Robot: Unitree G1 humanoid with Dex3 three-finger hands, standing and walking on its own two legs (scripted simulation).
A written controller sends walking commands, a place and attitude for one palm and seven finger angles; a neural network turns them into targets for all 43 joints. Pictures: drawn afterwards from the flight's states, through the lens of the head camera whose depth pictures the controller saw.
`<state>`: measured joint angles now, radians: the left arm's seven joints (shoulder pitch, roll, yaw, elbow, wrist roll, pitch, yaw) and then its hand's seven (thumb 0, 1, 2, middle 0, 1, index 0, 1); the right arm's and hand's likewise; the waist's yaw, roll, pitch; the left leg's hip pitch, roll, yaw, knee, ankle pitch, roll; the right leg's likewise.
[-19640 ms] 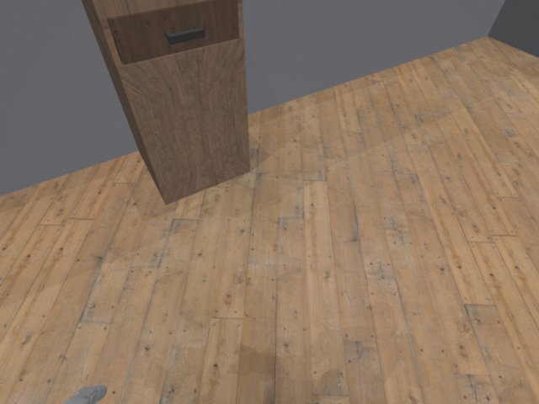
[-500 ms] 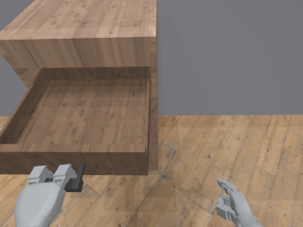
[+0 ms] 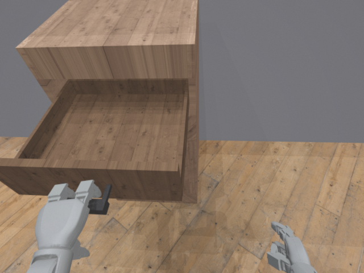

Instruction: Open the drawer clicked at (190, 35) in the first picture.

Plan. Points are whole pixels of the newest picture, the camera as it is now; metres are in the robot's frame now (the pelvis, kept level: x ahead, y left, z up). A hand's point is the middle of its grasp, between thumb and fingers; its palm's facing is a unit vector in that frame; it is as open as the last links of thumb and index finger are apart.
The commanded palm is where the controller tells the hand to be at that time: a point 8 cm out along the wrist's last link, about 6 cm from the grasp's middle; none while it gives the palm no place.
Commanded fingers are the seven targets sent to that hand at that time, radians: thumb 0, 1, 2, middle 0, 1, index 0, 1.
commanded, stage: lift the hand off the handle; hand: left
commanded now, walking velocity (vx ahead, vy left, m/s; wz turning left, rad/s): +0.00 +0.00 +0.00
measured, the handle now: (82, 196) +0.25 +0.26 +0.03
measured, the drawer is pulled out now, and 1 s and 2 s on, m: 0.30 0.30 0.30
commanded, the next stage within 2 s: draw the hand back to the body in 1.68 s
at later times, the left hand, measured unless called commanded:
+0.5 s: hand (81, 220) +0.21 +0.25 +0.02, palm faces +0.01 -0.06 -1.00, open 13.5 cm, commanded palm +0.19 +0.25 +0.09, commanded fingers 0.00 -0.50 0.30 -0.30 -1.20 -0.30 -1.20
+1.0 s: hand (64, 206) +0.21 +0.25 +0.09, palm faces +0.05 -0.07 -1.00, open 13.4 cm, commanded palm +0.18 +0.25 +0.16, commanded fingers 0.00 -0.50 0.30 -0.30 -1.20 -0.30 -1.20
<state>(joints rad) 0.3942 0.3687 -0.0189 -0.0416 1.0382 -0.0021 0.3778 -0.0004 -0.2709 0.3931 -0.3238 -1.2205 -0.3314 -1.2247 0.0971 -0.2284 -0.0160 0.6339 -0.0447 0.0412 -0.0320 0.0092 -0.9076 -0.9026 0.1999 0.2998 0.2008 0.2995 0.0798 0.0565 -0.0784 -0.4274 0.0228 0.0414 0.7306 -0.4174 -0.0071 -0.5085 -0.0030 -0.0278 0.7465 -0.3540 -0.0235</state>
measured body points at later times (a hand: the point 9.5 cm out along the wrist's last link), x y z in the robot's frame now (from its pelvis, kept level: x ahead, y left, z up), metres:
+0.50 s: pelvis -0.01 +0.00 +0.00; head +0.02 -0.03 +0.45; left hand +0.20 +0.25 +0.07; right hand +0.20 -0.21 -0.11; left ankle -0.03 +0.12 -0.71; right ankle +0.01 -0.10 -0.71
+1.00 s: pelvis +0.00 +0.01 +0.02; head +0.01 -0.03 +0.47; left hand +0.20 +0.25 +0.14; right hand +0.23 -0.20 -0.08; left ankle -0.03 +0.12 -0.71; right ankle +0.01 -0.10 -0.71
